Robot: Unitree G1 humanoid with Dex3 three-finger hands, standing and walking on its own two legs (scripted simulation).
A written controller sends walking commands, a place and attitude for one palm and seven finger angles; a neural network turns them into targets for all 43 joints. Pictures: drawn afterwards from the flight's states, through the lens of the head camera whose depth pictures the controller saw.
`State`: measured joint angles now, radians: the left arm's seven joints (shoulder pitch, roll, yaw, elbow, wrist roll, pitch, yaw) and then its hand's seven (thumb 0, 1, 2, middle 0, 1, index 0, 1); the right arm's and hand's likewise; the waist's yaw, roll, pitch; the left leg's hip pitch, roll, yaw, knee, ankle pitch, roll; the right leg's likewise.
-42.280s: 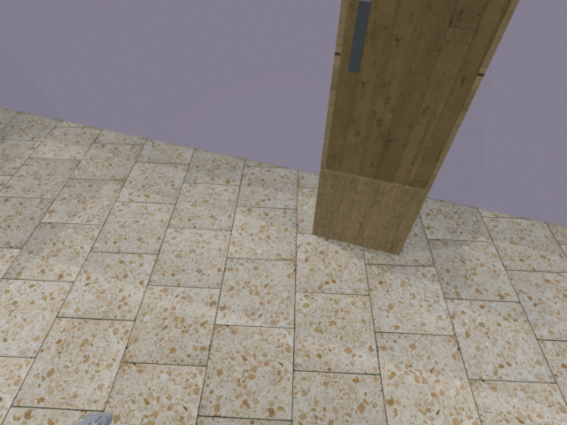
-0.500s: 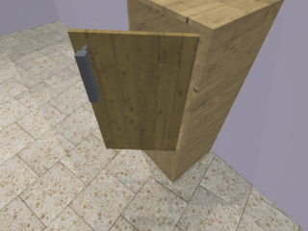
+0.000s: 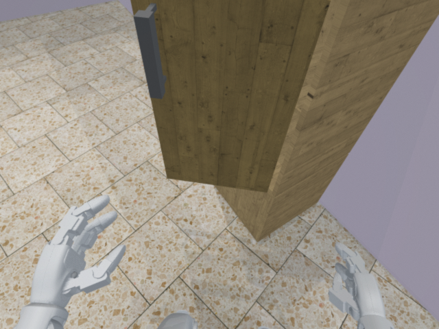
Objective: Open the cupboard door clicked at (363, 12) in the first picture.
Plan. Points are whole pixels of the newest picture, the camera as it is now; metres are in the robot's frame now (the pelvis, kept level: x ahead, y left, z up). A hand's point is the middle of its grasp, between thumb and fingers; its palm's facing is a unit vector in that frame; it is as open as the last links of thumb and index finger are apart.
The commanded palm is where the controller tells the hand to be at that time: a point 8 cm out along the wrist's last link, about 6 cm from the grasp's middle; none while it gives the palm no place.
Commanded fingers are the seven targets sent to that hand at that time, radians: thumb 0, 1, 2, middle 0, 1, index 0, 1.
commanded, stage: raise the hand with hooked fingers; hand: left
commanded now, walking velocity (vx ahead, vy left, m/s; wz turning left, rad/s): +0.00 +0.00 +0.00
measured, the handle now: (155, 53) +0.57 +0.20 +0.19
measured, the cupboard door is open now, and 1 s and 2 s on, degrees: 48 48 48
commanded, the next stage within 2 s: move the hooked fingers beside the handle in 1.56 s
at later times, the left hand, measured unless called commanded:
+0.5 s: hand (76, 202) +0.26 +0.25 +0.12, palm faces -0.01 -1.00 -0.06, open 12.3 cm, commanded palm +0.24 +0.30 +0.14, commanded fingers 0.00 -0.34 0.37 -0.29 -1.10 -0.29 -1.10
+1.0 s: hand (29, 138) +0.31 +0.30 +0.20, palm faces +0.04 -1.00 -0.08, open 13.9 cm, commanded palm +0.28 +0.35 +0.21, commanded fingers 0.00 -0.50 0.30 -0.30 -1.20 -0.30 -1.20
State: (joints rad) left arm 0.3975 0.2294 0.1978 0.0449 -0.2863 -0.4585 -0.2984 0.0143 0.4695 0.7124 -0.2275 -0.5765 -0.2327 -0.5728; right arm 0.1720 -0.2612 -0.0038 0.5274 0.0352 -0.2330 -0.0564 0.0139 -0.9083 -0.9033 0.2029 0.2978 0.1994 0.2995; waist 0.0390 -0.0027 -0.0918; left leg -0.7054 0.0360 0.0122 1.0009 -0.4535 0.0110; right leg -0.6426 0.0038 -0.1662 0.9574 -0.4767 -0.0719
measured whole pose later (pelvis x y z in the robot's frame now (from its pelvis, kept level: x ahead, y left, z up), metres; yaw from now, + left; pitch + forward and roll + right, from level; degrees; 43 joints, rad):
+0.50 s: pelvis +0.01 +0.03 +0.04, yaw -2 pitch +4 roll -1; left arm 0.19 0.32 0.29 0.09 -0.32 -0.22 -0.34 0.00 -0.11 0.46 -0.27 -0.95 -0.28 -0.95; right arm 0.28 -0.29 0.03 0.63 0.06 -0.28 -0.08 0.02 -0.91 -0.90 0.21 0.30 0.20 0.30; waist 0.00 0.03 -0.05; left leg -0.45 0.01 0.07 0.73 -0.35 0.05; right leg -0.41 0.00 -0.11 0.69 -0.35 -0.03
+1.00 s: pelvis +0.02 +0.03 +0.06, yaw -1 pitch -1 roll -1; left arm -0.11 0.45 0.42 0.22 -0.32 0.02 -0.44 -0.01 -0.49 0.30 -0.30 -1.19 -0.30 -1.19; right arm 0.23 -0.26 0.09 0.63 0.07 -0.25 -0.10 0.02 -0.90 -0.90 0.21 0.30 0.20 0.30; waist 0.04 0.04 -0.01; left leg -0.25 -0.01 0.06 0.53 -0.27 0.05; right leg -0.20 -0.01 -0.12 0.49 -0.27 -0.02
